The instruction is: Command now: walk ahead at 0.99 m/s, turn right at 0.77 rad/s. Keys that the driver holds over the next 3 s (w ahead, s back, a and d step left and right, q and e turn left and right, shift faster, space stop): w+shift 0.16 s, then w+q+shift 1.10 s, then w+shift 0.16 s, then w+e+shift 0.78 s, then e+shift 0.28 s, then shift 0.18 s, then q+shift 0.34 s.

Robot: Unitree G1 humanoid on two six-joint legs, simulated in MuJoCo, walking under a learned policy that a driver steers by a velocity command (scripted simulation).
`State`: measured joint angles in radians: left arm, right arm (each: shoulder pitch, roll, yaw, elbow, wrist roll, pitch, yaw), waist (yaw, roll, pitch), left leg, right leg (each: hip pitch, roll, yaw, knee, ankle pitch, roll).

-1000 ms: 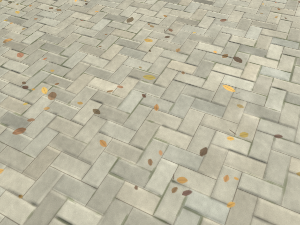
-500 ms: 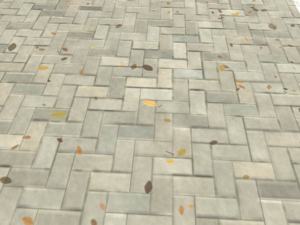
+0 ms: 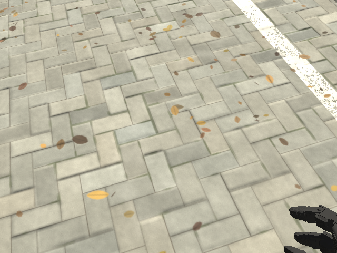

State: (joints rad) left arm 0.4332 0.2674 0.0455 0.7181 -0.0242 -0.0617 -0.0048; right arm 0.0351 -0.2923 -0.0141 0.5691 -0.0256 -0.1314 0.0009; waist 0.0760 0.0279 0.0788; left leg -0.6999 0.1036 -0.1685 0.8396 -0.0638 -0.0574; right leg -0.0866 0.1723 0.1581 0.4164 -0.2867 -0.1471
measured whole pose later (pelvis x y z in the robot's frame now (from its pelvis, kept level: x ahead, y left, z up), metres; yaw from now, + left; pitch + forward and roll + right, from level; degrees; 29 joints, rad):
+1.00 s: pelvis +0.87 +0.12 -0.03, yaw +29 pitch +0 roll -4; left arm 0.42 0.35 0.09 0.85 0.00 -0.09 0.01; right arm 0.03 -0.34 -0.05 0.56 0.03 -0.03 0.07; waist 0.11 0.02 0.06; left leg -0.77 0.08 0.07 0.79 0.01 0.09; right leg 0.27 0.01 -0.25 0.22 -0.46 0.07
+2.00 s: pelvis +1.58 +0.69 -0.02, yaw +32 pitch +2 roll +2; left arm 0.48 0.27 0.05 0.80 -0.05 -0.04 0.01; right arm -0.03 -0.25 -0.02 0.58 0.01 -0.14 0.01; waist 0.10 -0.04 0.02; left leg -0.46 -0.03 -0.06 0.59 -0.17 -0.03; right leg -0.14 0.07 0.23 1.00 -0.49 -0.05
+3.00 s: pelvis +2.07 +0.91 +0.00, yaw +5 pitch +2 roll -2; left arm 0.10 0.29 0.05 0.69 0.00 0.03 0.02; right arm 0.24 -0.29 -0.05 0.65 0.01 0.01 -0.02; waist -0.04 0.01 0.05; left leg -0.40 -0.05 -0.17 0.49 -0.11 0.00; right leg -0.42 0.12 0.09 0.92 -0.47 0.03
